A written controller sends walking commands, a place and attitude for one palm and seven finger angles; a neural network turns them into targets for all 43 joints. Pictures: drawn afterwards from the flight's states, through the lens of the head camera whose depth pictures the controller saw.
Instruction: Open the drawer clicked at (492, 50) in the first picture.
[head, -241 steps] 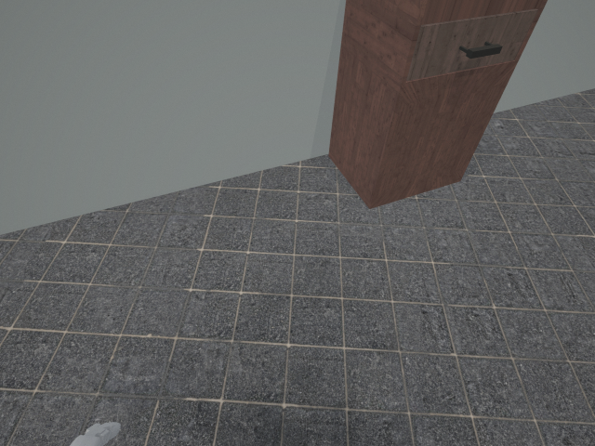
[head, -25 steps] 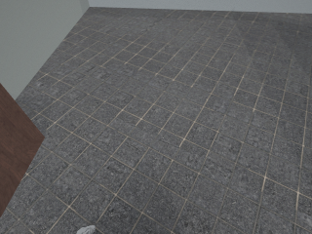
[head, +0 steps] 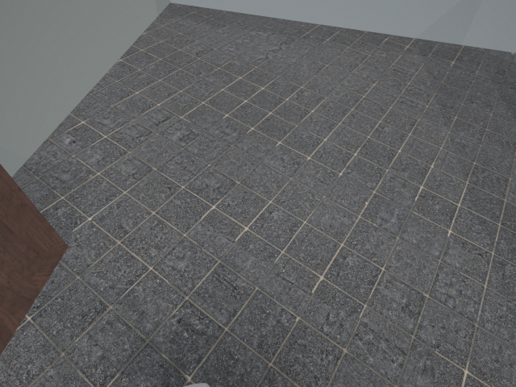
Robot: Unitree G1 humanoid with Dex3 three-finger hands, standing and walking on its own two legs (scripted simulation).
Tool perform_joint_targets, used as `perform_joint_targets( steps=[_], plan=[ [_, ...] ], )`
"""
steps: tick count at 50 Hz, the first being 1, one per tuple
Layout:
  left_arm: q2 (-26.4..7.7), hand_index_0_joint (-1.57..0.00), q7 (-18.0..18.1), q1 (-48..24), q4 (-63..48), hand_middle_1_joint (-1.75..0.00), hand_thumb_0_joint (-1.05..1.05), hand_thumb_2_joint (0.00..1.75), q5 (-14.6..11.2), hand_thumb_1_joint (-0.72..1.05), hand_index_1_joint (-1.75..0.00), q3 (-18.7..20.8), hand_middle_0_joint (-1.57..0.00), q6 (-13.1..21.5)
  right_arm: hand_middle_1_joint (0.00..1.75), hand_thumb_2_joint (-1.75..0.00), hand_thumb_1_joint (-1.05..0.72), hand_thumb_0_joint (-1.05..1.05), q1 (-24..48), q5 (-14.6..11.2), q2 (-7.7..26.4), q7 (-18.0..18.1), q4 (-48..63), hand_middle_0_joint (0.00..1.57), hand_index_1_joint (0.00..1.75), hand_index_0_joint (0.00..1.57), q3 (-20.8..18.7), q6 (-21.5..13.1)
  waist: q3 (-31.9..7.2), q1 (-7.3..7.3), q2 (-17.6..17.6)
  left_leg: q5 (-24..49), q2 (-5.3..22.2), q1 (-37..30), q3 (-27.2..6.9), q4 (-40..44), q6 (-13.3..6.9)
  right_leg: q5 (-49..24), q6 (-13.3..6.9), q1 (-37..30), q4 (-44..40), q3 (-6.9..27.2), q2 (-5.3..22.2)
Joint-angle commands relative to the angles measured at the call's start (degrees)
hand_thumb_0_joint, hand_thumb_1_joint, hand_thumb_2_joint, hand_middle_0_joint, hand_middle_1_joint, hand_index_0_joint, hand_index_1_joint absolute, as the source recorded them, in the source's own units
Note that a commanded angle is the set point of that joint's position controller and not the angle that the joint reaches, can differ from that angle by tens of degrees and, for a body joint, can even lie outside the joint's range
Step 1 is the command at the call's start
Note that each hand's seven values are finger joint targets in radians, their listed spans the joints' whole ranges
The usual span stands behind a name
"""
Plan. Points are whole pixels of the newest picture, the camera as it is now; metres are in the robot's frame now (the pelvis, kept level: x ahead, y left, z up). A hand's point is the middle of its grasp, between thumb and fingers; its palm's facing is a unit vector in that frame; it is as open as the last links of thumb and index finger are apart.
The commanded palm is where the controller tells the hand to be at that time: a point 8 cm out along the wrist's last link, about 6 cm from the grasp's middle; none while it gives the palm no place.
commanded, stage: walk to a spot facing it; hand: left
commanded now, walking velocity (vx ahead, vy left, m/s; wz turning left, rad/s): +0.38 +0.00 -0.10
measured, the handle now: out of the picture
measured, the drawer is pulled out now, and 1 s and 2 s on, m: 0.00 0.00 0.00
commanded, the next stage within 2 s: turn to face it in 1.10 s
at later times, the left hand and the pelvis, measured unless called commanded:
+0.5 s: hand (217, 286) +0.32 +0.10 -0.15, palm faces -0.02 -0.98 -0.20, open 7.3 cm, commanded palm none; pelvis +0.21 -0.07 +0.00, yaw -2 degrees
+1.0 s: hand (199, 284) +0.34 +0.15 -0.18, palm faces +0.17 -0.98 -0.11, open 7.4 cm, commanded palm none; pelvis +0.42 +0.00 -0.01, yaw +4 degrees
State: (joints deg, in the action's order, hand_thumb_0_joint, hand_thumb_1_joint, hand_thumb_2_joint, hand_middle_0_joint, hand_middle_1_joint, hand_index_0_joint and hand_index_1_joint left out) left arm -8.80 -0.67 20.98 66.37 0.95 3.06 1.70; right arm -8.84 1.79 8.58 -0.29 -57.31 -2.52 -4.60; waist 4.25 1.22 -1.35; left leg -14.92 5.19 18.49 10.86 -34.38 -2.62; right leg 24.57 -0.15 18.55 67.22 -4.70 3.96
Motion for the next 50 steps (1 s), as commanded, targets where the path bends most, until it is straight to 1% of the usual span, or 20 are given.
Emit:
perform_joint_targets(
  steps=[1,7,14,16,17,18,19,20,21,24,27,33,39,41,43,44,45,46,49,50],
  plan=[
    [-2.03,-0.2,-0.23,-3.06,-5.86,-0.3,0.0,0.9,0.65,0.9,-0.3,0.99,-0.2,1.07,0.3,-0.9,-0.9,0.0,-11.36,-0.34,6.83,1.51,-2.31,0.2,0.3,0.2,-1.35,-0.69,-2.44,-2.15,6.42,15.29,14.13,-11.19,-12.59,21.03,-3.17,-7.94,0.68,13.91,4.29,3.51,4.41],
    [-1.69,-0.2,-0.71,-6.76,-8.63,-0.3,0.0,0.9,0.9,0.9,-0.3,1.39,-0.2,-1.17,0.3,-0.9,-0.9,0.0,-11.84,-0.63,6.18,1.49,-2.96,0.2,0.3,0.2,-1.58,-0.73,1.76,-0.52,7.71,6.81,12.28,-9.51,-7.37,26.73,-4.86,-15.42,2.6,17.38,-8.38,1.84,5.96],
    [-2.51,-0.2,-0.81,-16.59,-12.61,-0.3,0.0,0.9,0.65,0.9,-0.3,0.96,-0.2,-0.01,0.3,-0.9,-0.9,0.0,-17.01,0.06,7.5,1.06,-5.42,0.2,0.3,0.2,-2.13,0.15,3.09,-3.61,8.44,12.43,13.21,-14.84,-5.29,22.12,-4.45,-13.48,1.15,11.8,-29.64,-2.48,2.7],
    [-3.29,-0.2,-0.76,-13.3,-11.7,-0.3,0.0,0.9,0.77,0.9,-0.3,1.29,-0.2,0.6,0.3,-0.9,-0.9,0.0,-16.52,0.08,8.08,1.11,-5.61,0.2,0.3,0.2,-2.05,0.45,0.87,-1.68,7.07,18.35,12.83,-14.94,-4.06,16.34,-3.5,-12.83,0.01,4.36,-33.46,-4.15,0.42],
    [-4.26,-0.2,-0.67,-7.78,-9.87,-0.3,0.0,0.9,0.92,0.9,-0.3,1.56,-0.2,1.06,0.3,-0.9,-0.9,0.0,-16.33,-0.12,8.12,1.08,-5.68,0.2,0.3,0.2,-1.97,0.58,-2.21,0.87,5.05,23.59,10.73,-14.19,-1.93,8.93,-2.23,-14.54,-0.64,-3.46,-36.84,-5.82,-1.68],
    [-6.98,-0.2,-0.35,0.61,-7.01,-0.3,0.0,0.9,1.19,0.9,-0.3,2.37,-0.2,1.77,0.3,-0.9,-0.9,0.0,-15.93,-0.52,7.52,0.8,-5.68,0.2,0.3,0.2,-1.84,0.47,-6.73,4.6,1.36,23.1,8.19,-8.65,0.1,-2.88,-0.33,-15.18,-1.97,-16.41,-38.52,-3.35,-0.54],
    [-13.65,-0.2,0.55,8.67,-5.02,-0.3,0.0,0.9,1.53,0.9,-0.3,4.06,-0.2,2.48,0.3,-0.9,-0.9,0.0,-17.32,-1.2,4.07,0.15,-4.45,0.2,0.3,0.2,-1.25,0.38,-13.19,7.22,-13.04,3.48,2.42,6.17,3.21,-21.03,2.08,-12.38,-6.15,-30.09,-42.76,14.57,14.11],
    [-17.84,-0.2,0.9,11.85,-4.2,-0.3,0.0,0.9,0.29,0.9,-0.3,4.63,-0.2,2.23,0.3,-0.9,-0.9,0.0,-15.14,-1.33,3.63,0.2,-1.83,0.2,0.3,0.2,-0.71,0.64,-14.92,6.63,-17.21,-17.81,-2.47,15.57,-3.08,-34.54,2.76,-13.95,-10.32,-32.59,-50.51,31.58,23.01],
    [-16.49,-0.2,1.23,7.4,-5.18,-0.3,0.0,0.9,-0.09,0.9,-0.3,4.48,-0.2,1.83,0.3,-0.9,-0.9,0.0,-13.09,-1.27,4.46,0.42,-1.89,0.2,0.3,0.2,-1.36,1.04,-11.09,5.74,-11.05,-15.07,0.3,17.52,-8.8,-40.48,1.83,-5.02,-11.05,-26.99,-53.08,30.03,23.12],
    [-8.22,-0.2,1.23,-4.25,-7.76,-0.3,0.0,0.9,-0.06,0.9,-0.3,2.03,-0.2,2.3,0.3,-0.9,-0.9,0.0,-10.39,-0.64,2.74,0.14,-2.89,0.2,0.3,0.2,-1.7,1.89,-1.64,0.36,-2.99,-1.67,5.18,15.02,-10.52,-39.03,2.28,-2.54,-6.31,-7.78,-56.52,15.75,17.22],
    [-5.01,-0.2,1.19,-3.35,-6.71,-0.3,0.0,0.9,0.28,0.9,-0.3,0.74,-0.2,3.27,0.3,-0.9,-0.9,0.0,-14.1,-0.18,0.81,-0.08,-4.56,0.2,0.3,0.2,-1.33,3.35,-0.46,-2.32,-4.54,2.98,4.45,13.11,-9.04,-34.19,3.66,-12.02,-4.51,-4.4,-57.52,4.99,12.82],
    [-5.54,-0.2,1.54,0.23,-5.37,-0.3,0.0,0.9,0.48,0.9,-0.3,0.55,-0.2,4.19,0.3,-0.9,-0.9,0.0,-4.89,-0.26,1.43,-1.28,-0.19,0.2,0.3,0.2,-1.5,3.58,2.08,-1.27,-3.92,6.47,5.33,18.73,-7.57,-20.64,4.86,-17.39,-6.79,-9.68,-58.73,0.8,13.46],
    [-7.53,-0.2,1.83,3.77,-3.3,-0.3,0.0,0.9,0.64,0.9,-0.3,0.52,-0.2,3.88,0.3,-0.9,-0.9,0.0,3.29,-0.49,2.06,-2.26,3.12,0.2,0.3,0.2,-0.86,2.65,3.58,0.68,-3.38,5.75,3.19,14.19,-4.18,-5.42,2.92,-23.83,-6.29,-15.47,-56.04,-1.26,14.91],
    [-8.22,-0.2,1.89,4.2,-2.99,-0.3,0.0,0.9,0.67,0.9,-0.3,0.73,-0.2,3.53,0.3,-0.9,-0.9,0.0,2.75,-0.43,2.83,-2.15,3.31,0.2,0.3,0.2,-1.0,2.34,3.26,0.28,-3.18,2.94,2.03,10.49,-2.92,-2.88,1.78,-28.01,-6.2,-16.78,-53.03,-1.88,15.59],
    [-8.88,-0.2,1.85,3.29,-2.86,-0.3,0.0,0.9,0.46,0.9,-0.3,0.87,-0.2,3.34,0.3,-0.9,-0.9,0.0,-5.05,-0.06,4.57,-1.49,1.1,0.2,0.3,0.2,-1.58,1.81,-0.66,-3.81,-0.84,3.34,-1.2,-2.04,-0.54,1.5,0.63,-38.66,-4.76,-14.81,-40.92,-5.74,13.7],
    [-8.2,-0.2,1.74,3.09,-3.14,-0.3,0.0,0.9,0.22,0.9,-0.3,0.8,-0.2,3.23,0.3,-0.9,-0.9,0.0,-14.58,0.23,8.25,-1.04,-1.47,0.2,0.3,0.2,-2.44,1.38,-6.86,-7.52,5.54,5.63,-0.36,-16.1,-3.87,5.0,-0.55,-35.87,-2.55,-9.47,-27.25,-8.24,10.08],
    [-4.96,-0.2,1.15,5.6,-4.38,-0.3,0.0,0.9,-0.51,0.9,-0.3,0.55,-0.2,2.98,0.3,-0.9,-0.9,0.0,-21.77,0.86,15.24,-0.28,-3.11,0.2,0.3,0.2,-4.18,0.94,-14.03,-8.99,20.6,7.17,13.85,-29.36,-24.73,10.32,-5.39,-13.06,0.9,4.97,-8.43,-10.46,1.48],
    [-4.89,-0.2,0.91,2.59,-6.85,-0.3,0.0,0.9,-0.44,0.9,-0.3,-0.05,-0.2,3.1,0.3,-0.9,-0.9,0.0,-24.54,-0.26,17.73,0.46,-4.08,0.2,0.3,0.2,-4.33,1.39,-15.34,-9.54,22.74,12.75,21.27,-33.16,-35.82,16.5,-9.18,8.2,0.88,14.46,3.8,-3.4,-1.86],
    [-4.13,-0.2,0.43,-3.95,-6.21,-0.3,0.0,0.9,-0.1,0.9,-0.3,0.46,-0.2,2.24,0.3,-0.9,-0.9,0.0,-11.44,-0.62,10.13,1.21,-1.18,0.2,0.3,0.2,-2.55,0.71,-3.98,-4.88,4.75,9.58,18.12,-15.13,-23.66,19.81,-6.32,-2.6,0.44,16.59,7.93,2.78,5.06],
    [-2.85,-0.2,0.26,-2.82,-5.32,-0.3,0.0,0.9,0.4,0.9,-0.3,0.57,-0.2,1.59,0.3,-0.9,-0.9,0.0,-9.6,-0.42,8.49,1.27,-1.06,0.2,0.3,0.2,-1.86,0.29,-1.93,-3.19,3.76,10.44,15.77,-10.43,-18.83,20.91,-4.38,-5.29,0.75,13.87,5.98,3.42,5.73]
  ],
)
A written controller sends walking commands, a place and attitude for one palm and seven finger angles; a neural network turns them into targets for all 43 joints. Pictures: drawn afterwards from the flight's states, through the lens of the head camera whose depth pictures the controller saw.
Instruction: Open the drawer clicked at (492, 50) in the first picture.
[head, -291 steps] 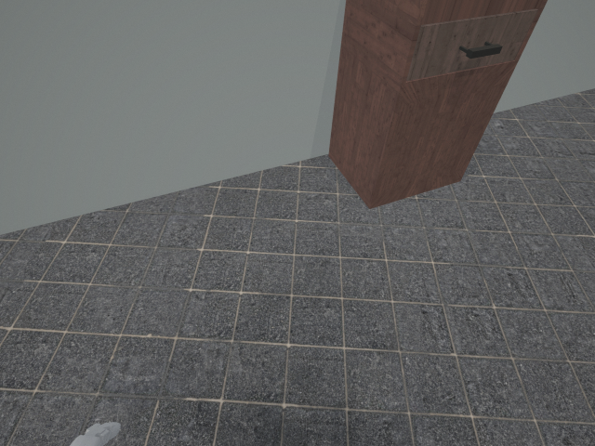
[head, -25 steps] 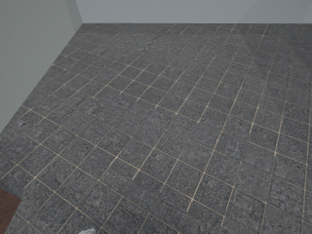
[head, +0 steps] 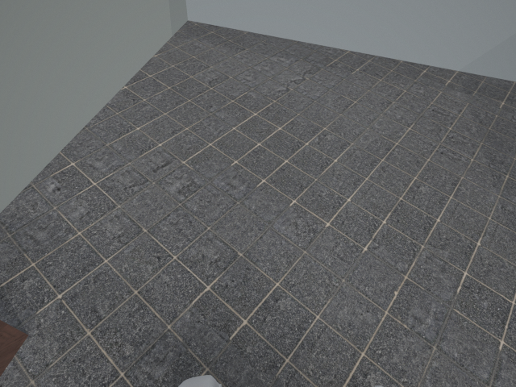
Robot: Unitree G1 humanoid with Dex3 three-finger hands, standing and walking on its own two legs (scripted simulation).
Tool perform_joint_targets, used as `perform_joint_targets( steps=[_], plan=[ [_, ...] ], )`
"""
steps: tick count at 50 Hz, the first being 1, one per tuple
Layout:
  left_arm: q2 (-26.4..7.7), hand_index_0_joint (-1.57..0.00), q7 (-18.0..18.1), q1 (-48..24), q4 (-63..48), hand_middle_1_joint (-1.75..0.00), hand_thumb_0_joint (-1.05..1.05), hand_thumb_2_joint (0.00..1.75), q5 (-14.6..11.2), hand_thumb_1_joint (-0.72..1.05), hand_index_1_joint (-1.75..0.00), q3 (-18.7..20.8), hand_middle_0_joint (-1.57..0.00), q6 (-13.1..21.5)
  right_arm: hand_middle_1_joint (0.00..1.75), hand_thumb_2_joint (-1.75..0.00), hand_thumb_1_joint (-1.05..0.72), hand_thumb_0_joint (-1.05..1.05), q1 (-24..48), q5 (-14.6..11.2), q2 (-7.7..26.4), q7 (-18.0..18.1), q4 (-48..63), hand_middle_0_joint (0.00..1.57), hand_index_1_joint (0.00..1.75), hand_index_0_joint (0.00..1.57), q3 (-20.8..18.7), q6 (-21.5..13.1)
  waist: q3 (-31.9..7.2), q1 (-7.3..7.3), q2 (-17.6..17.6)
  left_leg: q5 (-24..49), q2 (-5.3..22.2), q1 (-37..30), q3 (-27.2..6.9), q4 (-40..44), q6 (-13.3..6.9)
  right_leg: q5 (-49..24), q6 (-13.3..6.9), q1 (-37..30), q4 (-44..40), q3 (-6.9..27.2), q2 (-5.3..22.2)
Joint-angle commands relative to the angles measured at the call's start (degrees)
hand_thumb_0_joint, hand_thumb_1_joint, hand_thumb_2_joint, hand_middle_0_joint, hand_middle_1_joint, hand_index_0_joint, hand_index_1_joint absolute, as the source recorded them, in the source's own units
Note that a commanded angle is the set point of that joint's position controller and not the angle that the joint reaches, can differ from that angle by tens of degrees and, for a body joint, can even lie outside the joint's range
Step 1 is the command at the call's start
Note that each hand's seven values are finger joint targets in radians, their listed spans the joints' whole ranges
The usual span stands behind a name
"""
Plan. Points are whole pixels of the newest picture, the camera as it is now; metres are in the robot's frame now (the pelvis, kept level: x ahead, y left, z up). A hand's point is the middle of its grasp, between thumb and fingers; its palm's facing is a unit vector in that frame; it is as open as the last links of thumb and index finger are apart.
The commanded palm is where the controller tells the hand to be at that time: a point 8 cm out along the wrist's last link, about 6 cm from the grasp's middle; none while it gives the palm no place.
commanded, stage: walk to a spot facing it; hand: left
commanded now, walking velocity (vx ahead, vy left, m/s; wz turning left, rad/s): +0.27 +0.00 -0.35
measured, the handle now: out of the picture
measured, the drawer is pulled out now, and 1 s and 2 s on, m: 0.00 0.00 0.00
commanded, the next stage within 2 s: turn to face it in 0.10 s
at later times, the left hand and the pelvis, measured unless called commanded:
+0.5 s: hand (207, 312) +0.26 +0.12 -0.15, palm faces -0.01 -0.98 -0.20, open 7.4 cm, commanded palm none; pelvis +0.15 -0.04 +0.00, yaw +1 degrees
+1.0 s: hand (134, 361) +0.17 +0.23 -0.16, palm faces +0.34 -0.91 -0.24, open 7.4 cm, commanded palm none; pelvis +0.16 +0.00 +0.01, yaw +18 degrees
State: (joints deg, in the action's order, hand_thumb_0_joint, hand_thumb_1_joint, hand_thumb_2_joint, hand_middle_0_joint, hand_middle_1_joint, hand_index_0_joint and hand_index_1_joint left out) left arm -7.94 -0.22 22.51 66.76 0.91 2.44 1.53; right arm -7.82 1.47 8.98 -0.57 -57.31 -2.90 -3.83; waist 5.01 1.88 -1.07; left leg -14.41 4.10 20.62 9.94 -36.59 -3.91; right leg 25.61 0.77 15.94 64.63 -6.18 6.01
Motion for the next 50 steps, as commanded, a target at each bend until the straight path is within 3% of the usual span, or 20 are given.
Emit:
perform_joint_targets(
  steps=[1,4,10,16,18,19,20,21,22,23,27,34,37,38,39,40,41,43,46,50],
  plan=[
    [-2.52,-0.2,-0.15,-2.37,-5.08,-0.3,0.0,0.9,0.7,0.9,-0.3,1.18,-0.2,1.07,0.3,-0.9,-0.9,0.0,-10.05,-0.14,6.76,1.67,-1.39,0.2,0.3,0.2,-1.12,-0.86,-2.35,-2.54,4.52,11.91,15.1,-10.64,-14.17,23.81,-1.92,-8.3,0.13,14.78,7.17,4.83,3.28],
    [-1.38,-0.2,0.08,0.37,-4.7,-0.3,0.0,0.9,0.88,0.9,-0.3,1.69,-0.2,-0.77,0.3,-0.9,-0.9,0.0,-9.97,-0.32,4.32,1.94,-1.7,0.2,0.3,0.2,-1.0,-1.19,-2.77,-0.67,7.19,11.95,13.11,-9.09,-7.8,25.64,-1.65,-12.89,0.67,14.31,4.02,5.08,2.44],
    [-3.1,-0.2,-0.44,-6.78,-8.86,-0.3,0.0,0.9,0.77,0.9,-0.3,2.38,-0.2,-2.17,0.3,-0.9,-0.9,0.0,-11.78,-0.5,5.41,2.08,-2.11,0.2,0.3,0.2,-0.74,-0.94,1.92,-1.06,6.72,15.92,13.95,-11.66,-2.81,26.72,-3.21,-17.78,1.79,20.93,-4.17,5.19,2.55],
    [-2.26,-0.2,0.58,-11.87,-10.65,-0.3,0.0,0.9,0.5,0.9,-0.3,0.55,-0.2,-0.12,0.3,-0.9,-0.9,0.0,-15.91,-0.05,5.87,2.04,-4.98,0.2,0.3,0.2,-0.48,0.2,-0.57,-3.18,7.37,36.36,12.45,-14.64,-4.55,16.16,-3.68,-14.41,1.11,6.32,-28.61,-0.86,-1.21],
    [-4.29,-0.2,0.84,-6.67,-9.24,-0.3,0.0,0.9,0.56,0.9,-0.3,0.99,-0.2,0.58,0.3,-0.9,-0.9,0.0,-15.15,-0.47,6.32,1.94,-4.85,0.2,0.3,0.2,-0.64,0.76,-4.32,-0.33,5.34,30.59,9.95,-12.79,-5.02,9.09,-1.06,-22.05,1.54,-3.46,-36.47,-1.86,-2.05],
    [-7.49,-0.2,1.19,-3.32,-8.19,-0.3,0.0,0.9,0.63,0.9,-0.3,1.6,-0.2,1.18,0.3,-0.9,-0.9,0.0,-14.8,-0.87,5.33,1.64,-4.5,0.2,0.3,0.2,-0.62,0.96,-6.77,1.2,1.2,21.79,7.3,-7.5,-4.28,3.28,1.29,-33.21,1.2,-11.65,-38.19,1.21,1.52],
    [-12.3,-0.2,1.78,0.52,-7.55,-0.3,0.0,0.9,1.0,0.9,-0.3,2.7,-0.2,1.73,0.3,-0.9,-0.9,0.0,-15.93,-1.16,2.4,1.26,-3.41,0.2,0.3,0.2,-0.41,1.21,-11.33,2.33,-9.27,0.32,1.24,3.45,-0.23,-8.8,4.35,-50.62,-2.87,-22.43,-37.15,12.07,14.15],
    [-15.58,-0.2,1.65,3.42,-7.81,-0.3,0.0,0.9,0.25,0.9,-0.3,3.24,-0.2,1.38,0.3,-0.9,-0.9,0.0,-15.92,-1.51,2.46,1.52,-1.81,0.2,0.3,0.2,-0.65,2.25,-14.38,2.63,-13.12,-23.14,-2.12,5.26,-2.87,-21.63,5.47,-59.1,-9.53,-21.68,-40.84,17.69,23.32],
    [-14.41,-0.2,2.05,0.11,-8.94,-0.3,0.0,0.9,0.14,0.9,-0.3,2.93,-0.2,1.14,0.3,-0.9,-0.9,0.0,-15.13,-1.43,2.16,1.84,-1.79,0.2,0.3,0.2,-0.69,3.19,-12.68,1.8,-10.35,-23.26,-0.4,5.97,-8.27,-27.59,5.6,-51.44,-11.75,-16.84,-43.35,16.4,23.35],
    [-13.15,-0.2,2.32,-3.82,-10.09,-0.3,0.0,0.9,0.19,0.9,-0.3,3.15,-0.2,1.08,0.3,-0.9,-0.9,0.0,-13.84,-1.28,1.87,1.54,-1.56,0.2,0.3,0.2,-0.75,3.8,-11.45,1.27,-12.6,-20.37,0.9,8.34,-8.75,-31.23,5.98,-43.1,-11.12,-13.86,-45.36,15.91,21.84],
    [-9.32,-0.2,2.85,-12.12,-13.12,-0.3,0.0,0.9,0.4,0.9,-0.3,2.2,-0.2,0.0,0.3,-0.9,-0.9,0.0,-13.19,-0.69,1.87,0.36,-1.4,0.2,0.3,0.2,-1.44,5.8,-7.34,-2.77,-6.72,-11.05,2.37,6.53,-7.56,-30.54,7.25,-25.36,-6.52,-3.14,-47.72,2.9,16.35],
    [-11.91,-0.2,2.76,-13.91,-14.95,-0.3,0.0,0.9,1.24,0.9,-0.3,3.62,-0.2,-1.53,0.3,-0.9,-0.9,0.0,-8.66,-0.48,2.73,-0.67,3.18,0.2,0.3,0.2,-1.98,6.32,-3.68,-2.2,-9.89,-10.97,2.09,3.07,-3.75,-12.72,7.34,-13.8,-6.25,-0.12,-45.96,-2.08,17.31],
    [-13.03,-0.2,2.24,-13.84,-15.78,-0.3,0.0,0.9,0.72,0.9,-0.3,3.94,-0.2,-2.23,0.3,-0.9,-0.9,0.0,-9.73,-0.35,5.22,-0.6,4.33,0.2,0.3,0.2,-2.39,5.8,-5.48,-3.41,-6.34,-3.58,0.05,-2.9,-1.54,-0.9,7.07,-14.17,-4.18,0.06,-37.69,-4.97,15.9],
    [-12.46,-0.2,2.04,-13.82,-16.35,-0.3,0.0,0.9,0.18,0.9,-0.3,3.9,-0.2,-2.68,0.3,-0.9,-0.9,0.0,-11.88,-0.23,7.17,-0.67,3.93,0.2,0.3,0.2,-2.86,5.39,-6.65,-4.73,-0.66,1.79,0.47,-8.53,-3.3,6.55,6.64,-11.27,-2.16,3.6,-30.99,-6.09,14.45],
    [-9.23,-0.2,1.64,-14.15,-18.05,-0.3,0.0,0.9,-0.19,0.9,-0.3,3.45,-0.2,-3.19,0.3,-0.9,-0.9,0.0,-14.54,0.01,12.57,-0.52,4.43,0.2,0.3,0.2,-3.93,4.87,-5.86,-6.26,17.06,7.89,9.94,-10.83,-20.55,16.05,2.64,0.1,2.06,12.75,-17.23,-8.01,7.04],
    [-6.7,-0.2,1.36,-17.56,-21.14,-0.3,0.0,0.9,-0.07,0.9,-0.3,2.72,-0.2,-3.58,0.3,-0.9,-0.9,0.0,-15.55,0.36,17.74,0.09,4.98,0.2,0.3,0.2,-4.9,4.62,-4.0,-7.72,26.55,17.91,20.45,-8.88,-35.65,22.21,-3.83,13.4,4.7,20.54,-4.48,-4.02,0.93],
    [-8.67,-0.2,1.07,-18.99,-21.52,-0.3,0.0,0.9,0.33,0.9,-0.3,2.92,-0.2,-3.74,0.3,-0.9,-0.9,0.0,-14.23,0.39,18.2,0.37,4.88,0.2,0.3,0.2,-4.7,4.58,-4.96,-6.88,16.54,12.7,21.78,-7.1,-33.9,22.14,-6.59,8.5,3.35,19.27,1.62,2.24,2.08],
    [-8.62,-0.2,0.76,-17.68,-19.75,-0.3,0.0,0.9,0.59,0.9,-0.3,3.75,-0.2,-3.79,0.3,-0.9,-0.9,0.0,-7.3,0.08,14.9,1.39,6.79,0.2,0.3,0.2,-3.86,4.19,-5.41,-4.17,16.67,11.57,13.62,-7.99,-27.62,19.99,-3.15,-0.74,3.73,21.68,5.14,4.81,1.74],
    [-9.8,-0.2,0.4,-13.34,-17.62,-0.3,0.0,0.9,0.33,0.9,-0.3,3.62,-0.2,-3.4,0.3,-0.9,-0.9,0.0,-4.07,-0.27,13.59,1.58,8.44,0.2,0.3,0.2,-2.93,3.52,-8.82,-2.36,9.77,19.18,9.12,-12.04,-20.68,17.55,-2.45,-6.31,4.65,18.84,3.98,5.19,0.81],
    [-9.96,-0.2,1.01,-14.51,-18.5,-0.3,0.0,0.9,-0.13,0.9,-0.3,3.2,-0.2,-3.4,0.3,-0.9,-0.9,0.0,-6.7,-0.25,14.3,1.58,8.01,0.2,0.3,0.2,-3.31,3.71,-10.27,-3.82,6.65,24.32,10.11,-16.5,-23.88,16.63,-5.19,-3.72,5.27,17.52,-2.5,6.14,-0.19]
  ],
)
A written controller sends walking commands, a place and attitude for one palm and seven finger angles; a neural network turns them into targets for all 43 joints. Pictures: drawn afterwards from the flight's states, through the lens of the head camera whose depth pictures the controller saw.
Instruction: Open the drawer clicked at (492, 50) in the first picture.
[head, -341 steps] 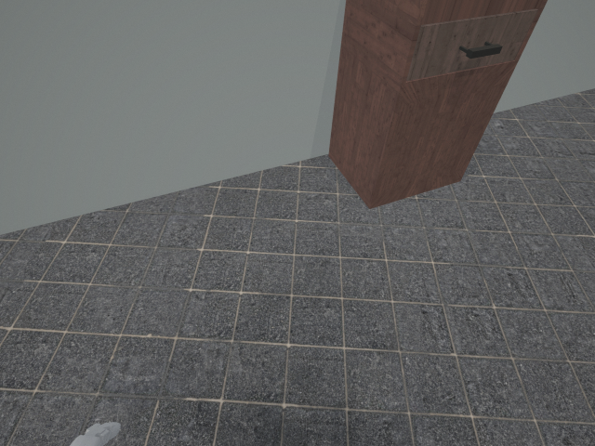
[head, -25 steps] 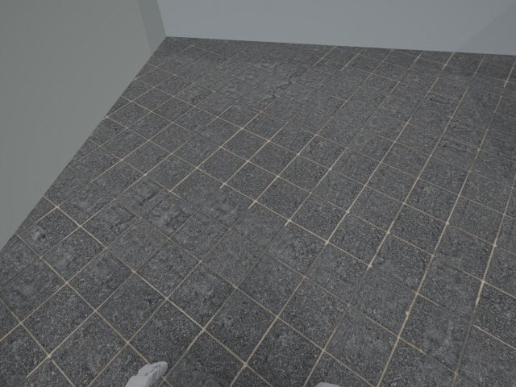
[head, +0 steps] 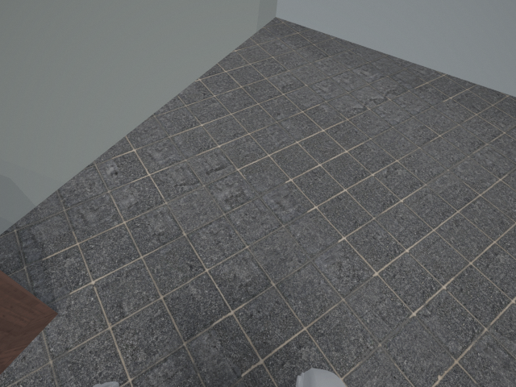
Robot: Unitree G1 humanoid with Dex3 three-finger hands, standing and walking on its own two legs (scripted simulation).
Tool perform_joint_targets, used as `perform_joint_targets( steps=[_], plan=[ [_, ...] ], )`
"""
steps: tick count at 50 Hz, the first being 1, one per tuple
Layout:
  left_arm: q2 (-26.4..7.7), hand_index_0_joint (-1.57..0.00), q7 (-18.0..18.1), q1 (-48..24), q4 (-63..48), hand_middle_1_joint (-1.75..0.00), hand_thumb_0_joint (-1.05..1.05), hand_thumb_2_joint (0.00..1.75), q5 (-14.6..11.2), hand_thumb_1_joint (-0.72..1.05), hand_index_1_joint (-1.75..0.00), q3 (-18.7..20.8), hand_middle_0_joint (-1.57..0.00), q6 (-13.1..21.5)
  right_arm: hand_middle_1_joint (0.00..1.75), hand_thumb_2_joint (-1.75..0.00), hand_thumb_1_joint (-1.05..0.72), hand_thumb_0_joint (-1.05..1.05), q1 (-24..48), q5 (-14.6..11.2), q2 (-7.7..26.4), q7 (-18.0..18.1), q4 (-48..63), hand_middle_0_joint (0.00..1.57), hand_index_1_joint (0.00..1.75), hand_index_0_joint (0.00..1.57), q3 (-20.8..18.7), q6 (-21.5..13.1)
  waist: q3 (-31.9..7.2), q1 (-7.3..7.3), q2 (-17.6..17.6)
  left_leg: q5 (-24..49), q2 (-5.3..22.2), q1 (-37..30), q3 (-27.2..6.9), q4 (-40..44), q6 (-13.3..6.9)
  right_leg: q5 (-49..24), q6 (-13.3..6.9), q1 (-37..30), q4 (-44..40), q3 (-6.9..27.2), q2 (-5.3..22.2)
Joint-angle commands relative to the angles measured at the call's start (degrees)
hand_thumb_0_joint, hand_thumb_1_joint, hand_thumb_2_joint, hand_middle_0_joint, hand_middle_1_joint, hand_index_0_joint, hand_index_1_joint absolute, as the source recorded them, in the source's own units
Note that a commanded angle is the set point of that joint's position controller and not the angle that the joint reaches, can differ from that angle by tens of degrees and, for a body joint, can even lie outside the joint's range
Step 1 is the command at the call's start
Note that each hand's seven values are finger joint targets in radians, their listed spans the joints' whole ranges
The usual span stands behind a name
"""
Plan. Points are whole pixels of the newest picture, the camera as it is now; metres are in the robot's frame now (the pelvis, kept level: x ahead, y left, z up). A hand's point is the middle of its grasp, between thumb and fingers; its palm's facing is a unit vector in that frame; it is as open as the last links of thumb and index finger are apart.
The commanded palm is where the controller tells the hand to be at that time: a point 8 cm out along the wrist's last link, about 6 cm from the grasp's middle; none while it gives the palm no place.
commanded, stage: turn to face it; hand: left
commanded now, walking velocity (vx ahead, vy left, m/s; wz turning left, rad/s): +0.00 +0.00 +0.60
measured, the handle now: out of the picture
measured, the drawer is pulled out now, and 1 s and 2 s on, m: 0.00 0.00 0.00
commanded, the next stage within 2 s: take the last steps up to it in 1.70 s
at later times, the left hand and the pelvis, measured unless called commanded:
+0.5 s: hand out of the picture +0.02 +0.14 -0.14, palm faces +0.32 -0.91 -0.28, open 7.4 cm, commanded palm none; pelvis +0.00 -0.07 +0.00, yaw +20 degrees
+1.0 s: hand out of the picture -0.07 +0.21 -0.16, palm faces +0.61 -0.75 -0.27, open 7.4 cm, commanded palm none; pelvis -0.02 -0.03 +0.00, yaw +37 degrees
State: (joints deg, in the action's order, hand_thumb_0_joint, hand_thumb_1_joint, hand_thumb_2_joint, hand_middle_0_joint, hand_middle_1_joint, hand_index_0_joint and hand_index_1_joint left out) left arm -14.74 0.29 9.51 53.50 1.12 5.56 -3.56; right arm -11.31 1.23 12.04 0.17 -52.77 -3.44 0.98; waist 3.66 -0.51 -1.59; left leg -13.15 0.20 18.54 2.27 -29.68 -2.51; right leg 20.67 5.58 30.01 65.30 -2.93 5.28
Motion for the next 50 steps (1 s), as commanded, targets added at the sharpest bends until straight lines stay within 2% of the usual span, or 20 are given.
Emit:
perform_joint_targets(
  steps=[1,6,10,11,12,13,14,16,18,24,30,33,34,35,36,37,40,42,45,50],
  plan=[
    [-3.14,-0.2,0.62,-2.02,-5.61,-0.3,0.0,0.9,-0.43,0.9,-0.3,-0.01,-0.2,1.69,0.3,-0.9,-0.9,0.0,-3.51,0.03,11.66,0.73,3.36,0.2,0.3,0.2,-2.9,-0.92,-8.79,-1.76,6.5,22.84,14.0,-14.92,-16.88,9.6,-6.9,2.01,0.52,2.99,-4.86,2.76,0.16],
    [-2.56,-0.2,1.11,-3.31,-7.24,-0.3,0.0,0.9,-0.94,0.9,-0.3,-0.59,-0.2,2.01,0.3,-0.9,-0.9,0.0,-3.5,0.26,12.41,0.44,3.13,0.2,0.3,0.2,-3.39,-0.03,-8.57,-2.58,9.58,26.34,13.71,-13.87,-21.47,7.52,-8.05,6.22,-0.03,-2.37,-16.6,2.85,-1.93],
    [-3.41,-0.2,1.34,4.11,-6.01,-0.3,0.0,0.9,-1.33,0.9,-0.3,-0.53,-0.2,2.81,0.3,-0.9,-0.9,0.0,1.84,-0.07,12.17,0.0,4.74,0.2,0.3,0.2,-3.68,0.63,-9.54,1.09,10.19,22.68,9.47,-4.43,-21.45,3.47,-4.72,-3.38,-1.09,-17.83,-35.54,1.04,-4.1],
    [-5.13,-0.2,1.55,6.46,-5.47,-0.3,0.0,0.9,-1.07,0.9,-0.3,-0.12,-0.2,3.31,0.3,-0.9,-0.9,0.0,2.34,-0.55,10.65,-0.17,5.19,0.2,0.3,0.2,-3.59,0.68,-10.41,2.32,6.4,14.82,6.33,1.49,-19.92,0.06,-1.79,-9.2,-1.72,-25.81,-44.44,2.56,-1.64],
    [-10.52,-0.2,2.0,7.99,-5.67,-0.3,0.0,0.9,0.02,0.9,-0.3,0.88,-0.2,3.91,0.3,-0.9,-0.9,0.0,1.67,-1.12,6.76,-0.63,6.11,0.2,0.3,0.2,-3.1,0.73,-10.16,3.19,-9.7,-4.46,-1.27,13.51,-11.07,-11.16,3.25,-9.07,-6.12,-33.66,-51.06,16.13,12.79],
    [-13.69,-0.2,2.13,6.33,-6.64,-0.3,0.0,0.9,0.25,0.9,-0.3,1.05,-0.2,3.68,0.3,-0.9,-0.9,0.0,3.36,-0.63,7.03,-0.6,7.58,0.2,0.3,0.2,-3.18,0.81,-7.26,3.2,-17.18,-21.04,-4.68,16.76,-5.35,-24.13,5.43,-16.51,-12.54,-26.6,-51.33,25.3,23.83],
    [-11.98,-0.2,2.24,3.78,-7.61,-0.3,0.0,0.9,0.07,0.9,-0.3,0.67,-0.2,3.56,0.3,-0.9,-0.9,0.0,3.04,-0.33,8.98,-0.76,7.22,0.2,0.3,0.2,-3.79,1.21,-6.24,2.01,-9.35,-19.39,-2.11,14.53,-7.68,-33.04,4.95,-17.99,-15.09,-21.18,-50.27,20.83,23.67],
    [-7.58,-0.2,2.14,-1.94,-8.48,-0.3,0.0,0.9,-0.14,0.9,-0.3,-0.28,-0.2,4.02,0.3,-0.9,-0.9,0.0,1.28,0.15,7.7,-1.28,3.91,0.2,0.3,0.2,-3.7,2.35,-1.27,-1.15,-8.26,-12.25,0.12,15.48,-6.95,-40.44,5.83,-18.27,-12.23,-17.86,-48.92,11.92,15.91],
    [-5.63,-0.2,1.77,-1.96,-8.51,-0.3,0.0,0.9,-0.13,0.9,-0.3,-1.1,-0.2,4.34,0.3,-0.9,-0.9,0.0,0.09,0.13,7.0,-1.85,2.93,0.2,0.3,0.2,-3.41,2.57,-0.2,-1.58,-8.4,-7.62,0.72,15.91,-4.78,-42.26,6.85,-23.5,-10.52,-18.77,-46.85,4.32,12.36],
    [-7.33,-0.2,1.85,5.58,-6.12,-0.3,0.0,0.9,0.27,0.9,-0.3,-0.53,-0.2,4.24,0.3,-0.9,-0.9,0.0,6.34,-0.2,6.48,-2.04,4.42,0.2,0.3,0.2,-2.56,2.72,-2.56,2.25,-8.17,-9.85,1.82,14.66,-1.17,-31.76,8.16,-31.03,-11.84,-27.17,-44.89,0.7,14.13],
    [-10.23,-0.2,1.66,6.7,-5.21,-0.3,0.0,0.9,0.69,0.9,-0.3,0.51,-0.2,3.5,0.3,-0.9,-0.9,0.0,8.3,-0.68,5.71,-1.95,5.53,0.2,0.3,0.2,-1.24,1.69,-6.0,3.67,-10.62,-12.62,1.7,6.52,3.16,-14.34,6.74,-37.88,-12.48,-29.66,-39.86,-2.69,16.45],
    [-10.66,-0.2,1.36,5.68,-4.68,-0.3,0.0,0.9,0.26,0.9,-0.3,0.86,-0.2,3.07,0.3,-0.9,-0.9,0.0,4.67,-0.59,6.77,-1.66,4.9,0.2,0.3,0.2,-1.35,1.0,-8.11,1.76,-10.36,-4.66,0.81,-1.78,5.12,-1.93,5.48,-36.27,-9.5,-27.49,-34.14,-5.92,15.78],
    [-10.26,-0.2,1.18,4.89,-4.76,-0.3,0.0,0.9,-0.22,0.9,-0.3,0.8,-0.2,2.88,0.3,-0.9,-0.9,0.0,1.56,-0.46,8.54,-1.71,4.24,0.2,0.3,0.2,-1.78,0.65,-9.46,-0.28,-6.75,2.9,1.36,-9.01,3.68,5.25,4.68,-32.32,-7.25,-23.27,-28.18,-7.59,14.68],
    [-7.85,-0.2,0.92,5.01,-6.09,-0.3,0.0,0.9,-0.66,0.9,-0.3,0.65,-0.2,2.68,0.3,-0.9,-0.9,0.0,-2.68,-0.03,14.14,-1.38,3.56,0.2,0.3,0.2,-3.21,-0.06,-12.89,-2.88,6.61,17.54,10.51,-20.55,-8.47,8.64,0.49,-17.69,-3.45,-11.29,-15.94,-9.61,9.76],
    [-3.9,-0.2,0.56,1.79,-9.05,-0.3,0.0,0.9,-0.77,0.9,-0.3,-0.85,-0.2,2.53,0.3,-0.9,-0.9,0.0,-6.52,-0.37,19.76,-0.91,2.88,0.2,0.3,0.2,-4.57,-0.05,-12.51,-4.95,21.12,45.02,23.77,-25.31,-25.05,8.03,-7.38,18.15,0.15,3.71,-5.04,-6.94,2.64],
    [-5.52,-0.2,0.98,-0.88,-9.66,-0.3,0.0,0.9,-0.26,0.9,-0.3,-0.81,-0.2,1.82,0.3,-0.9,-0.9,0.0,-8.57,-0.54,19.12,-0.65,1.27,0.2,0.3,0.2,-4.21,0.43,-12.63,-5.24,14.56,45.79,25.1,-23.23,-21.43,6.12,-10.69,18.23,-0.71,3.47,-0.58,-1.0,3.17],
    [-5.45,-0.2,0.65,-1.68,-7.19,-0.3,0.0,0.9,-0.35,0.9,-0.3,-0.19,-0.2,1.5,0.3,-0.9,-0.9,0.0,0.49,-0.13,13.87,0.52,3.54,0.2,0.3,0.2,-2.75,0.14,-5.43,-1.79,13.57,33.5,15.89,-14.05,-14.87,7.87,-7.01,6.77,-0.07,3.88,2.36,1.67,3.16],
    [-5.52,-0.2,0.33,0.63,-6.19,-0.3,0.0,0.9,-0.36,0.9,-0.3,-0.06,-0.2,1.52,0.3,-0.9,-0.9,0.0,2.56,-0.17,12.85,0.4,4.43,0.2,0.3,0.2,-2.29,-0.16,-5.21,-0.23,10.96,30.82,12.77,-12.4,-12.73,8.49,-5.57,3.11,0.12,1.63,1.24,1.61,2.04],
    [-5.48,-0.2,0.41,0.35,-6.23,-0.3,0.0,0.9,-0.39,0.9,-0.3,-0.19,-0.2,1.52,0.3,-0.9,-0.9,0.0,1.47,-0.24,13.05,0.25,4.35,0.2,0.3,0.2,-2.39,-0.3,-5.79,-0.37,9.4,27.64,11.74,-12.14,-13.8,9.41,-5.71,1.64,0.54,0.02,-2.21,1.95,1.0],
    [-4.71,-0.2,0.76,-3.81,-8.66,-0.3,0.0,0.9,-0.57,0.9,-0.3,-0.59,-0.2,1.7,0.3,-0.9,-0.9,0.0,-0.73,0.14,13.53,0.02,3.99,0.2,0.3,0.2,-3.03,0.16,-5.29,-1.84,10.15,23.64,12.13,-11.72,-20.04,8.98,-7.45,4.59,0.54,-1.68,-11.85,2.51,-0.89]
  ],
)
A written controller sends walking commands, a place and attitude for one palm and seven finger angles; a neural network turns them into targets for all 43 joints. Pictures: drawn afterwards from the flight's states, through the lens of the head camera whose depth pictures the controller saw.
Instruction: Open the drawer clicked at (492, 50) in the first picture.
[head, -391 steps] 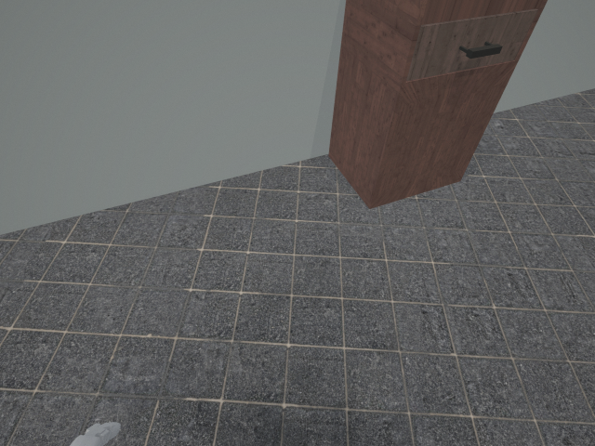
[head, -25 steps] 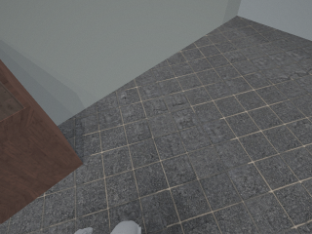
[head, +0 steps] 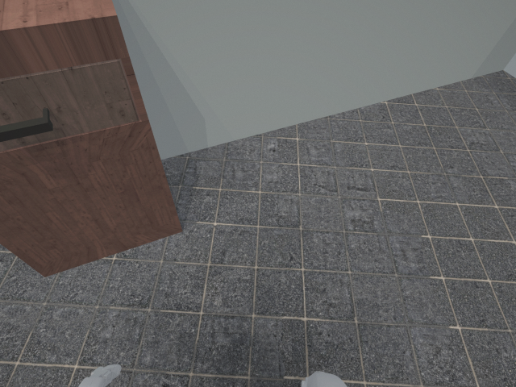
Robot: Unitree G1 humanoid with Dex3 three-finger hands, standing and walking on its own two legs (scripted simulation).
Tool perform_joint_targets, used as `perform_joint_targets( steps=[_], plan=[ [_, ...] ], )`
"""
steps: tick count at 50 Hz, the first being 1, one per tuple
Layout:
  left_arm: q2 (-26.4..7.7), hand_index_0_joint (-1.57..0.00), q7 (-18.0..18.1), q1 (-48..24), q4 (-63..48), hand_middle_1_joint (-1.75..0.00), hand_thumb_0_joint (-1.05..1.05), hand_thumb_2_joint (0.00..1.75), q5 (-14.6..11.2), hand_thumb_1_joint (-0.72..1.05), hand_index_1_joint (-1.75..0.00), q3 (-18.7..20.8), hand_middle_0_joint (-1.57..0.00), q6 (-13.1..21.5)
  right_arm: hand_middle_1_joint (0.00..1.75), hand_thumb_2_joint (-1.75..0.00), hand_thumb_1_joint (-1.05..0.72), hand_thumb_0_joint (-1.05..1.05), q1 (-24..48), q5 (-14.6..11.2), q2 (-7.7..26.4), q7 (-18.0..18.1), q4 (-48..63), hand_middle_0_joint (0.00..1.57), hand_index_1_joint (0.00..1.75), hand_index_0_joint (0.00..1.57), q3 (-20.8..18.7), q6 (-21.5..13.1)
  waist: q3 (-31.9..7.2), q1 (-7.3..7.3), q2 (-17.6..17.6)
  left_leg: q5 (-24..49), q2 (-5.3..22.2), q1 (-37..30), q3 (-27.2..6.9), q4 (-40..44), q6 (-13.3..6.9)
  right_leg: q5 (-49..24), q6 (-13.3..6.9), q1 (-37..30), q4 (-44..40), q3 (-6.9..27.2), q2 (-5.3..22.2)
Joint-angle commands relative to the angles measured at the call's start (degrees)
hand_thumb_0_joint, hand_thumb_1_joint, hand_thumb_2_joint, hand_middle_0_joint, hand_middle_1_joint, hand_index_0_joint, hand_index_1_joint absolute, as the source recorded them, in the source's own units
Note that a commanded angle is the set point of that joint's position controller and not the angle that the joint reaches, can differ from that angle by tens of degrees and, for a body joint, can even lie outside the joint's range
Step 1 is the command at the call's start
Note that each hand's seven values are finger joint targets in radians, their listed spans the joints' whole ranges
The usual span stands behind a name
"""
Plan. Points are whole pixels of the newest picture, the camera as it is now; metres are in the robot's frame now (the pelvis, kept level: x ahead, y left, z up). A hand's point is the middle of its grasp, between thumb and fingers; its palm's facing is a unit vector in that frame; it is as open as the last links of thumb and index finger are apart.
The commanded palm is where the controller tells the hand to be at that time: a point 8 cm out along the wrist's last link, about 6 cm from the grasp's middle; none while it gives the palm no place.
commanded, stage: turn to face it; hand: left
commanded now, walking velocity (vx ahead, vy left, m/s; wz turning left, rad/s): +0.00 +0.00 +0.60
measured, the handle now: (18, 124) +0.62 +0.59 -0.04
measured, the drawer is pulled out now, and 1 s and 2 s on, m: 0.00 0.00 0.00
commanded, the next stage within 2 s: take the last steps up to it in 0.70 s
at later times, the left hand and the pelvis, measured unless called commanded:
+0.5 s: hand out of the picture +0.00 +0.16 -0.15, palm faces +0.31 -0.91 -0.29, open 7.4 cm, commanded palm none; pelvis -0.01 -0.05 +0.00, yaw +19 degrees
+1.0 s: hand out of the picture -0.07 +0.19 -0.16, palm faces +0.47 -0.85 -0.22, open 7.4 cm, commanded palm none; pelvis -0.03 -0.01 +0.00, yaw +27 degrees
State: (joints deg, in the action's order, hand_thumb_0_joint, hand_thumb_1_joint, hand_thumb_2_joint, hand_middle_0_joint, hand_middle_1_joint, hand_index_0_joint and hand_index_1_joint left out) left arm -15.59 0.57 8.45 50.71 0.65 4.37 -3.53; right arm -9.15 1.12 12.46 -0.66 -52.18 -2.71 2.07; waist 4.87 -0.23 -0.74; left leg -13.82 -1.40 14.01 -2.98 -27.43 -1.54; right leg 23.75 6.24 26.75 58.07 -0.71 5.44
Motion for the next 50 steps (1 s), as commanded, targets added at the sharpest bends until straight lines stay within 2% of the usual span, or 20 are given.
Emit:
perform_joint_targets(
  steps=[1,5,7,8,9,10,13,15,22,27,29,31,32,33,34,36,37,40,47,50],
  plan=[
    [-3.51,-0.2,0.54,-2.77,-6.18,-0.3,0.0,0.9,-0.19,0.9,-0.3,0.45,-0.2,1.82,0.3,-0.9,-0.9,0.0,-2.87,0.31,13.14,0.85,3.51,0.2,0.3,0.2,-3.9,-0.85,-7.25,-2.07,9.33,25.2,13.69,-7.29,-15.58,5.88,-8.55,1.85,-0.29,0.4,-7.51,0.25,-1.63],
    [-3.5,-0.2,0.77,-0.14,-6.06,-0.3,0.0,0.9,-0.71,0.9,-0.3,0.26,-0.2,2.61,0.3,-0.9,-0.9,0.0,-1.47,0.26,13.08,0.79,4.03,0.2,0.3,0.2,-4.31,-0.56,-9.15,-0.88,10.95,30.08,11.56,-3.93,-18.41,2.04,-7.21,-1.13,-1.27,-9.22,-20.46,-0.75,-4.53],
    [-5.18,-0.2,1.04,4.78,-5.01,-0.3,0.0,0.9,-0.68,0.9,-0.3,0.75,-0.2,3.43,0.3,-0.9,-0.9,0.0,0.19,-0.34,11.82,0.67,4.76,0.2,0.3,0.2,-4.22,-0.42,-10.26,1.92,8.0,21.08,8.01,3.46,-16.91,-2.89,-3.45,-12.21,-1.76,-20.95,-34.65,-0.16,-2.88],
    [-9.53,-0.2,1.49,7.11,-4.66,-0.3,0.0,0.9,0.17,0.9,-0.3,1.61,-0.2,4.03,0.3,-0.9,-0.9,0.0,-0.85,-0.93,8.2,0.34,5.31,0.2,0.3,0.2,-3.77,-0.52,-12.27,2.89,-4.03,4.41,2.45,13.41,-10.86,-11.69,0.72,-14.37,-4.65,-30.65,-40.89,9.82,8.35],
    [-14.25,-0.2,1.75,7.1,-5.01,-0.3,0.0,0.9,0.77,0.9,-0.3,2.32,-0.2,4.11,0.3,-0.9,-0.9,0.0,-0.63,-0.87,6.2,0.29,7.0,0.2,0.3,0.2,-3.38,-0.42,-10.88,3.1,-16.64,-20.15,-4.34,21.22,-1.04,-25.35,4.67,-24.96,-12.14,-29.85,-42.01,23.39,23.28],
    [-13.11,-0.2,1.91,6.46,-5.38,-0.3,0.0,0.9,0.39,0.9,-0.3,1.74,-0.2,3.63,0.3,-0.9,-0.9,0.0,0.23,-0.3,8.8,0.4,6.6,0.2,0.3,0.2,-4.11,0.11,-9.06,2.91,-10.18,-21.0,-1.02,18.75,-3.66,-35.59,3.93,-24.14,-15.3,-21.45,-41.51,19.9,24.22],
    [-6.85,-0.2,1.59,-2.77,-6.99,-0.3,0.0,0.9,0.19,0.9,-0.3,0.17,-0.2,3.68,0.3,-0.9,-0.9,0.0,-2.75,0.27,8.13,-0.7,2.83,0.2,0.3,0.2,-4.32,1.55,-1.92,-1.74,-8.32,-9.46,1.93,18.2,-1.58,-45.43,4.74,-13.75,-12.14,-12.8,-42.42,7.5,14.07],
    [-5.37,-0.2,1.48,-2.81,-6.91,-0.3,0.0,0.9,0.29,0.9,-0.3,-0.15,-0.2,4.04,0.3,-0.9,-0.9,0.0,-4.62,0.21,6.91,-1.19,1.79,0.2,0.3,0.2,-3.92,1.72,-1.51,-2.29,-9.41,-5.47,2.3,18.09,0.3,-45.43,5.54,-16.83,-10.46,-13.29,-41.66,1.18,11.65],
    [-7.43,-0.2,1.64,6.45,-3.0,-0.3,0.0,0.9,0.83,0.9,-0.3,0.64,-0.2,3.94,0.3,-0.9,-0.9,0.0,2.17,-0.11,5.9,-0.95,2.78,0.2,0.3,0.2,-2.73,1.74,-3.22,2.1,-9.3,-10.06,3.74,16.28,3.99,-31.26,6.65,-27.34,-13.29,-21.14,-39.28,-1.19,14.86],
    [-9.2,-0.2,1.4,8.37,-1.16,-0.3,0.0,0.9,1.2,0.9,-0.3,1.31,-0.2,3.59,0.3,-0.9,-0.9,0.0,3.24,-0.72,4.58,-0.6,2.99,0.2,0.3,0.2,-1.48,0.53,-6.86,3.25,-11.98,-12.85,2.75,9.11,7.51,-16.93,5.24,-37.83,-14.03,-23.89,-34.51,-2.97,15.89],
    [-9.21,-0.2,1.34,7.8,-0.19,-0.3,0.0,0.9,1.12,0.9,-0.3,1.43,-0.2,3.44,0.3,-0.9,-0.9,0.0,0.94,-0.85,4.57,-0.32,2.24,0.2,0.3,0.2,-1.36,0.02,-8.22,2.05,-12.42,-9.54,2.26,4.63,8.67,-9.39,4.61,-38.88,-12.55,-23.64,-31.51,-4.24,15.52],
    [-8.13,-0.2,1.21,6.67,-0.06,-0.3,0.0,0.9,0.22,0.9,-0.3,1.36,-0.2,3.0,0.3,-0.9,-0.9,0.0,-3.59,-0.53,6.84,-0.22,0.84,0.2,0.3,0.2,-1.75,-0.89,-10.24,-1.0,-6.31,5.29,3.52,-7.24,7.78,5.12,3.42,-32.34,-7.87,-17.3,-23.1,-8.28,12.85],
    [-4.85,-0.2,0.98,8.03,-1.22,-0.3,0.0,0.9,-0.32,0.9,-0.3,0.88,-0.2,2.64,0.3,-0.9,-0.9,0.0,-5.63,-0.04,12.68,0.07,0.7,0.2,0.3,0.2,-2.91,-1.67,-13.08,-2.09,9.01,20.4,15.32,-17.29,-7.12,8.22,-0.99,-13.47,-3.81,-5.16,-11.93,-10.69,6.44],
    [-1.56,-0.2,0.95,5.51,-2.84,-0.3,0.0,0.9,-0.18,0.9,-0.3,-0.74,-0.2,2.24,0.3,-0.9,-0.9,0.0,-8.05,-0.34,16.66,0.65,0.2,0.2,0.3,0.2,-3.74,-1.32,-11.8,-3.2,19.1,43.8,25.09,-18.01,-17.08,7.68,-7.57,14.33,-1.44,4.1,-3.81,-7.06,1.77],
    [-3.13,-0.2,1.29,3.68,-2.75,-0.3,0.0,0.9,0.17,0.9,-0.3,-0.67,-0.2,1.65,0.3,-0.9,-0.9,0.0,-8.5,-0.21,15.82,0.87,-0.49,0.2,0.3,0.2,-3.34,-0.76,-10.88,-3.49,13.05,41.83,25.7,-14.57,-11.7,5.89,-9.83,13.39,-2.69,1.54,0.63,-2.94,2.75],
    [-2.62,-0.2,1.11,3.09,-0.44,-0.3,0.0,0.9,0.13,0.9,-0.3,-0.24,-0.2,1.26,0.3,-0.9,-0.9,0.0,-3.26,0.16,11.98,1.99,-0.18,0.2,0.3,0.2,-2.39,-1.18,-6.51,-1.68,15.12,38.83,19.91,-10.37,-8.59,6.56,-9.05,7.4,-2.05,3.12,4.14,-1.08,2.44],
    [-3.36,-0.2,0.83,3.09,0.49,-0.3,0.0,0.9,0.04,0.9,-0.3,-0.09,-0.2,1.28,0.3,-0.9,-0.9,0.0,-1.11,0.06,10.72,2.05,0.36,0.2,0.3,0.2,-1.86,-1.11,-4.36,-1.05,12.98,37.71,17.9,-7.94,-6.45,6.79,-8.19,4.4,-2.13,2.45,5.18,-0.76,2.08],
    [-2.86,-0.2,0.38,5.88,2.4,-0.3,0.0,0.9,0.04,0.9,-0.3,-0.24,-0.2,1.53,0.3,-0.9,-0.9,0.0,-0.59,-0.29,9.54,2.13,0.31,0.2,0.3,0.2,-1.35,-1.81,-5.62,0.31,9.38,37.72,15.14,-10.03,-3.21,7.2,-6.75,0.26,-1.46,1.58,4.93,-1.49,0.99],
    [-0.93,-0.2,-0.67,1.35,1.23,-0.3,0.0,0.9,0.64,0.9,-0.3,-1.06,-0.2,2.54,0.3,-0.9,-0.9,0.0,-6.37,0.31,8.94,1.75,-2.16,0.2,0.3,0.2,-1.76,-2.64,-2.67,-2.1,9.53,2.93,15.97,-9.15,-10.13,13.57,-9.13,2.43,-2.04,1.0,-7.98,-2.92,-0.07],
    [0.34,-0.2,-1.17,1.26,1.25,-0.3,0.0,0.9,0.75,0.9,-0.3,-1.33,-0.2,3.49,0.3,-0.9,-0.9,0.0,-6.79,0.53,8.47,1.68,-3.02,0.2,0.3,0.2,-1.88,-2.85,-1.71,-1.88,10.27,-3.69,15.07,-6.51,-11.1,13.66,-8.77,2.78,-2.8,-3.92,-17.33,-4.58,-1.52]
  ],
)
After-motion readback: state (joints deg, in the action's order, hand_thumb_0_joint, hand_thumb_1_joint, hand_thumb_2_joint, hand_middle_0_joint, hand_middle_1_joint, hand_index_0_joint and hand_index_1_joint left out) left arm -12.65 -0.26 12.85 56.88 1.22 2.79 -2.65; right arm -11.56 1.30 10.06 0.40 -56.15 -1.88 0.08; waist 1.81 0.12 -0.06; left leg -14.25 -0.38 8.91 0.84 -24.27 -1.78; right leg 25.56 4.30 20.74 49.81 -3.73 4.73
